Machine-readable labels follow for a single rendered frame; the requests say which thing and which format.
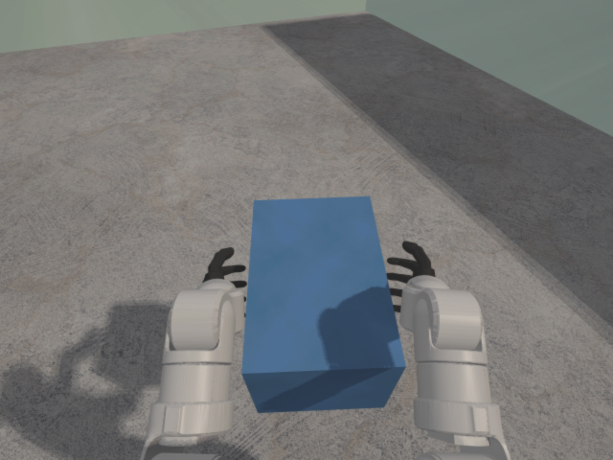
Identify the robot right hand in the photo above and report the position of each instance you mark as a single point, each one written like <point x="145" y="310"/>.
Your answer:
<point x="422" y="266"/>

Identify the carton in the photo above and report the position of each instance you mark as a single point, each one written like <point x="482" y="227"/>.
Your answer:
<point x="320" y="326"/>

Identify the robot left forearm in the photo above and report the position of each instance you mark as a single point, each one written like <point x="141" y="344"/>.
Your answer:
<point x="193" y="405"/>

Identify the robot right forearm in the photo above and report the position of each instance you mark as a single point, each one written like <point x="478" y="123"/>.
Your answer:
<point x="453" y="403"/>

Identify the robot left hand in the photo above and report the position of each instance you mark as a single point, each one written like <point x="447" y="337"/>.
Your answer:
<point x="217" y="271"/>

